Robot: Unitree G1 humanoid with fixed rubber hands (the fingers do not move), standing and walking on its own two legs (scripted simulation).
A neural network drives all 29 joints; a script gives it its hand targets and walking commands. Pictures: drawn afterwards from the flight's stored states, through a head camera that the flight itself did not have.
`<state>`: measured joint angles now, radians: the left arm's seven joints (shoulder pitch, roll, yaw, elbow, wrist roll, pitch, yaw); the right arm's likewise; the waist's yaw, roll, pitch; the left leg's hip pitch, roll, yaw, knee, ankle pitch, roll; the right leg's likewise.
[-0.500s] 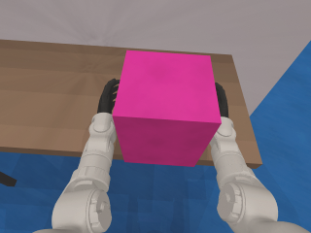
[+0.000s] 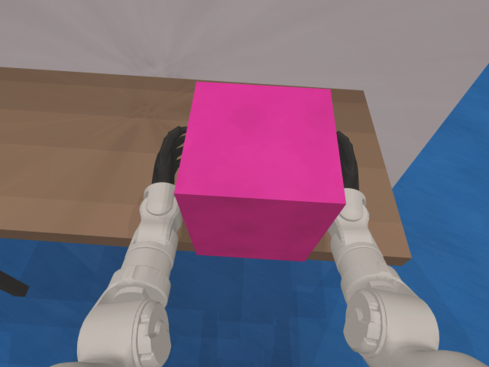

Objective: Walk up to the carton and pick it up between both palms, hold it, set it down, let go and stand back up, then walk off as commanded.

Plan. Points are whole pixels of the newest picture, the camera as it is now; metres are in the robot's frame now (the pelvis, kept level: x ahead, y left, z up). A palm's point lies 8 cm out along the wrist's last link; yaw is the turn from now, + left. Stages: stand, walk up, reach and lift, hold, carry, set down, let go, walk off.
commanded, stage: reach and lift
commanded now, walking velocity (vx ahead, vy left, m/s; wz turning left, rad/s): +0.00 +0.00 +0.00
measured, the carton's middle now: (256, 181) +0.40 -0.01 +0.05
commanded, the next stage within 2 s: none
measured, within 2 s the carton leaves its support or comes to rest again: neither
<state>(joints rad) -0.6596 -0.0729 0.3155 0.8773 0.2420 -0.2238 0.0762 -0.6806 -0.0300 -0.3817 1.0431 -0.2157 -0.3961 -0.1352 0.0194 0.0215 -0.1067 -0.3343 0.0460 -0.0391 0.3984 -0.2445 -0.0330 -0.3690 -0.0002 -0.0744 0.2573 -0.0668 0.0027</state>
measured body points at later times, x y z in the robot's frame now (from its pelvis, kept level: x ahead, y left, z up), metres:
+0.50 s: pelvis -0.03 -0.01 -0.01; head +0.01 -0.01 +0.44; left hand +0.40 +0.13 +0.08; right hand +0.40 -0.18 +0.07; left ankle -0.04 +0.13 -0.75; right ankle +0.03 -0.12 -0.75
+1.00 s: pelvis -0.02 -0.01 +0.00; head -0.03 -0.01 +0.45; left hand +0.40 +0.14 +0.12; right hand +0.41 -0.16 +0.12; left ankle -0.04 +0.13 -0.75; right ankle +0.02 -0.12 -0.75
